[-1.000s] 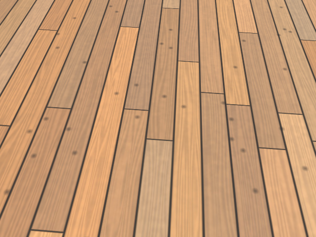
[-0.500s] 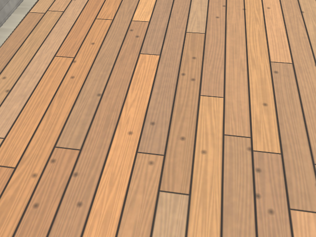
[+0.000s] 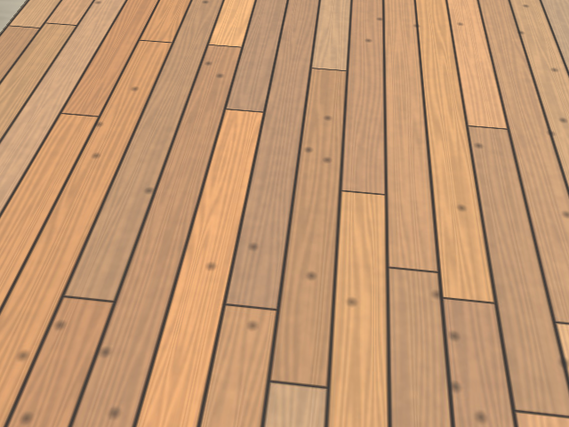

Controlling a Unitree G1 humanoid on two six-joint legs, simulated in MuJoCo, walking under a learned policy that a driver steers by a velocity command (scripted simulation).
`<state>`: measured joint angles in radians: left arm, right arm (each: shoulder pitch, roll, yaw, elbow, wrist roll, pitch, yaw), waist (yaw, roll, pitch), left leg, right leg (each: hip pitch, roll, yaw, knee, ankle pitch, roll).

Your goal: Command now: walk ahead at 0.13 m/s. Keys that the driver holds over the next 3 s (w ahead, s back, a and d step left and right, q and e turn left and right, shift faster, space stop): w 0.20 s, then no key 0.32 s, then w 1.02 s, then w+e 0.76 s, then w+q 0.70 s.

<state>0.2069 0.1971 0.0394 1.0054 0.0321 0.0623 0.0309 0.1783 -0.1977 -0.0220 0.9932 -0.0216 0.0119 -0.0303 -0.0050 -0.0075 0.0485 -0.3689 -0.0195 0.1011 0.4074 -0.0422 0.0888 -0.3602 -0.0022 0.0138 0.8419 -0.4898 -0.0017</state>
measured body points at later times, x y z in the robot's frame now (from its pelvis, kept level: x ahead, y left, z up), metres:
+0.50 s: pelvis +0.04 +0.00 +0.01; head +0.06 +0.00 +0.46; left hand -0.04 +0.22 -0.14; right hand +0.15 -0.23 -0.14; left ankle +0.08 +0.10 -0.73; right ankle -0.03 -0.10 -0.73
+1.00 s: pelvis +0.18 -0.03 +0.00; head +0.19 -0.05 +0.45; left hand +0.30 +0.22 -0.12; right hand +0.12 -0.26 -0.16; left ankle +0.08 +0.10 -0.73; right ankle +0.23 -0.11 -0.74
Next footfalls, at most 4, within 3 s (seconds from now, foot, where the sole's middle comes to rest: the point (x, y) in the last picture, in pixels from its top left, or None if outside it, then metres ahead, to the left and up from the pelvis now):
0.08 right None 0.01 -0.10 -0.77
0.50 left None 0.12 0.10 -0.77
0.98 right None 0.27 -0.12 -0.77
1.50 left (273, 378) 0.60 0.05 -0.77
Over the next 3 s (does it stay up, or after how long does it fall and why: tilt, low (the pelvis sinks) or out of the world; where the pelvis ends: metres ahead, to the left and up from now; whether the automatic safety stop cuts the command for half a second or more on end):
stays up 1.26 -0.18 0.01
